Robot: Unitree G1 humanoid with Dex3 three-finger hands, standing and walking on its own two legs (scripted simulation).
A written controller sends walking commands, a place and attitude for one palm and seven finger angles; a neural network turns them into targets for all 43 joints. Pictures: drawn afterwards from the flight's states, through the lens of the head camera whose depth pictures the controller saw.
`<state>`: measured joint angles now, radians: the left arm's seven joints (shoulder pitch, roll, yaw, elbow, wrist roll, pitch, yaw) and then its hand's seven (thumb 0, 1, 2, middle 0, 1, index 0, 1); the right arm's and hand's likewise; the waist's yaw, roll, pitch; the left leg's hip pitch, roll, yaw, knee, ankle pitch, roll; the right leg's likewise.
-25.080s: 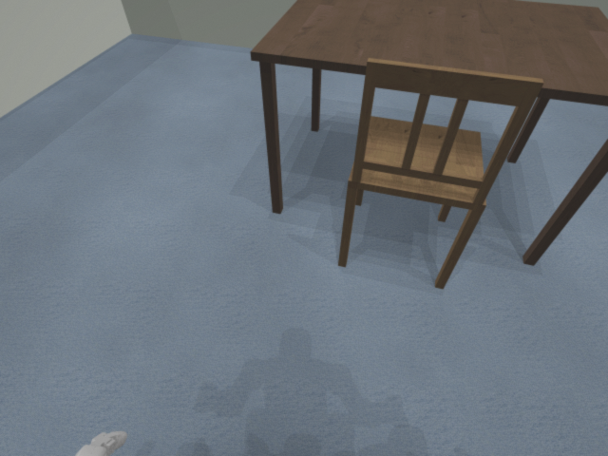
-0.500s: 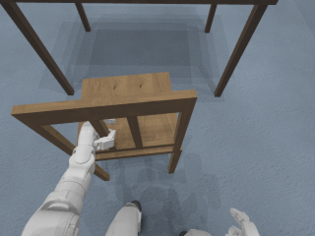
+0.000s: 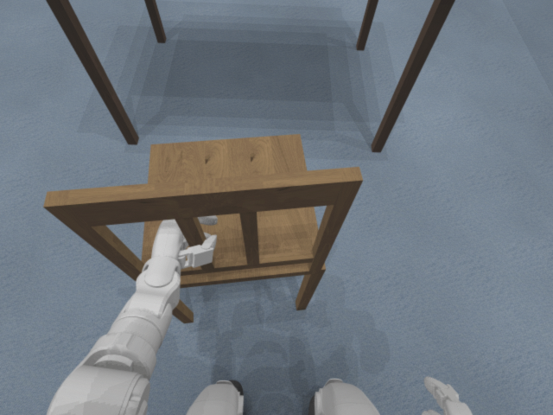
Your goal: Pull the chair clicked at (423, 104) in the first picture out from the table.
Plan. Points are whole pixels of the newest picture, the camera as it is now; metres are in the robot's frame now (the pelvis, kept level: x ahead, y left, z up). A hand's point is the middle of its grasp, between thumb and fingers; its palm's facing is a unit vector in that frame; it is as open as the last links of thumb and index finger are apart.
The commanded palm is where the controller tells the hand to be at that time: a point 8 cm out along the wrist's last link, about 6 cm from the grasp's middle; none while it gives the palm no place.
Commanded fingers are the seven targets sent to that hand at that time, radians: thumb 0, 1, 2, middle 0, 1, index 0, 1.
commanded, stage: stop walking, hand still on the chair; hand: left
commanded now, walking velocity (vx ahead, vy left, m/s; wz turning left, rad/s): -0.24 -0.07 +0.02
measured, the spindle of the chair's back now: (198, 242) +0.37 +0.16 -0.10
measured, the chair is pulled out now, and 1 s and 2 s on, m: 0.52 0.70 0.70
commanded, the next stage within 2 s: open the thumb and straighten the fingers in 1.04 s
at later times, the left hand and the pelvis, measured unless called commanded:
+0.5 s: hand (191, 340) +0.21 +0.14 -0.08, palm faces +0.04 -0.99 -0.16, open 5.8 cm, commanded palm +0.19 +0.19 -0.07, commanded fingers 0.00 0.90 0.90 -0.50 -1.45 -0.50 -1.45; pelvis -0.07 +0.00 +0.00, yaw +1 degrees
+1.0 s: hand (189, 358) +0.19 +0.14 -0.08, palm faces +0.09 -0.98 -0.18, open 5.9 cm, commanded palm +0.16 +0.19 -0.07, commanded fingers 0.00 0.90 0.90 -0.50 -1.45 -0.50 -1.45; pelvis -0.06 -0.03 +0.00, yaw -1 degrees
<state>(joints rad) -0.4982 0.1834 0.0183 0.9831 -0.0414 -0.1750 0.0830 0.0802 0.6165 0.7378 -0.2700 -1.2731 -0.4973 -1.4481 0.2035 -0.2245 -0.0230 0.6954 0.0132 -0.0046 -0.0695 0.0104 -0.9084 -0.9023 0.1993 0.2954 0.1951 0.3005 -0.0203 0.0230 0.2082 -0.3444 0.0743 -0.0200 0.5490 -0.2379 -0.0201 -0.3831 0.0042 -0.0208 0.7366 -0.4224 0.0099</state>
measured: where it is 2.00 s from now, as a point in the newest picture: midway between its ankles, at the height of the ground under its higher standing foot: outside the picture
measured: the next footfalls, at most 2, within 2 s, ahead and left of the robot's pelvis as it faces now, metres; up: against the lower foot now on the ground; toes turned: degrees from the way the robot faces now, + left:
right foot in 0.08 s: +0.00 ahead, -0.15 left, +0.00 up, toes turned -1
left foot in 0.32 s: -0.02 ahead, +0.11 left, +0.00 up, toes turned +1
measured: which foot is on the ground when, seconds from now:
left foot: down 0.00-0.14, up 0.16-0.30, down 0.32-1.00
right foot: up 0.00-0.06, down 0.08-1.00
